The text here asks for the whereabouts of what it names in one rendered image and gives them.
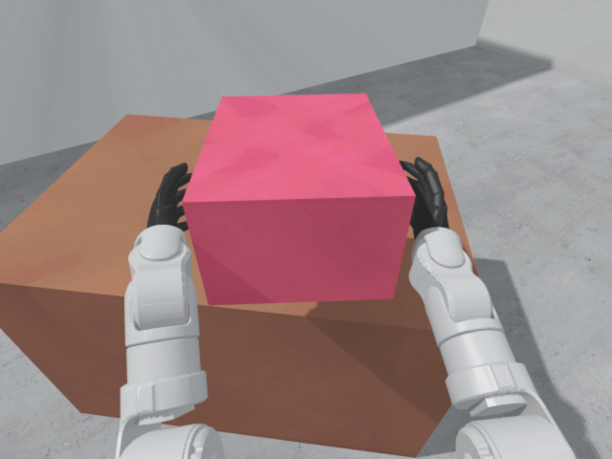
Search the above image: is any left robot upper arm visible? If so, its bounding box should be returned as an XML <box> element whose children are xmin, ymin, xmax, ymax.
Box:
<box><xmin>120</xmin><ymin>424</ymin><xmax>225</xmax><ymax>459</ymax></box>

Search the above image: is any right robot forearm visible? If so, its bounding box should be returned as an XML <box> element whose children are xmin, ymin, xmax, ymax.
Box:
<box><xmin>409</xmin><ymin>228</ymin><xmax>576</xmax><ymax>459</ymax></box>

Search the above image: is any pedestal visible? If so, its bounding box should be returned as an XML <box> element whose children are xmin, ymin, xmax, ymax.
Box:
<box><xmin>0</xmin><ymin>115</ymin><xmax>479</xmax><ymax>458</ymax></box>

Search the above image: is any right robot upper arm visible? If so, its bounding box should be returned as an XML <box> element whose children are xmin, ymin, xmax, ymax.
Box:
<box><xmin>456</xmin><ymin>414</ymin><xmax>574</xmax><ymax>459</ymax></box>

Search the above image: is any robot left hand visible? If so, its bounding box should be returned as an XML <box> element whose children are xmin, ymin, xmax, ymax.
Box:
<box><xmin>147</xmin><ymin>163</ymin><xmax>192</xmax><ymax>231</ymax></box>

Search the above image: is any robot right hand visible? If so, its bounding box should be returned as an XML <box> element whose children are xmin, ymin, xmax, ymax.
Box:
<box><xmin>399</xmin><ymin>157</ymin><xmax>449</xmax><ymax>240</ymax></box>

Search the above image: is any left robot forearm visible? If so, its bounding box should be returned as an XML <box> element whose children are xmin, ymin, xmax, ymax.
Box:
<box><xmin>115</xmin><ymin>225</ymin><xmax>208</xmax><ymax>459</ymax></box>

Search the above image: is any carton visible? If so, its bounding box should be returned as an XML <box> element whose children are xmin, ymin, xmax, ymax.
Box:
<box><xmin>182</xmin><ymin>94</ymin><xmax>416</xmax><ymax>305</ymax></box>

